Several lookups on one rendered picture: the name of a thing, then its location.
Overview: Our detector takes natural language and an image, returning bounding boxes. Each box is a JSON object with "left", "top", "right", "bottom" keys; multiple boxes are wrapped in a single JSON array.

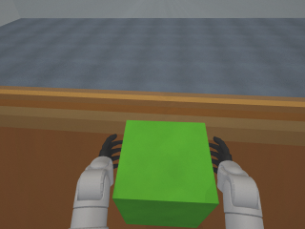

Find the robot right forearm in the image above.
[{"left": 217, "top": 160, "right": 264, "bottom": 229}]

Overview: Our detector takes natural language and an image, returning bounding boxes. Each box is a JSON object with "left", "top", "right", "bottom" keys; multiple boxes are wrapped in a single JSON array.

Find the robot left forearm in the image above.
[{"left": 69, "top": 156, "right": 114, "bottom": 229}]

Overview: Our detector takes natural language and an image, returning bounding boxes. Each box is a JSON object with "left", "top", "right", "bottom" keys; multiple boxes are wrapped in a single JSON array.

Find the left robot hand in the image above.
[{"left": 98, "top": 134, "right": 123, "bottom": 169}]

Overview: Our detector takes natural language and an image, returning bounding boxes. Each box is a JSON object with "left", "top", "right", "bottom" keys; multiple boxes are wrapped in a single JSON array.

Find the right robot hand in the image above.
[{"left": 209, "top": 136, "right": 233, "bottom": 174}]

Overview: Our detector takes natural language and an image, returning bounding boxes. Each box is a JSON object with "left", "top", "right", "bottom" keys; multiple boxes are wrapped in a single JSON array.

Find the carton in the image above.
[{"left": 112, "top": 120, "right": 219, "bottom": 228}]

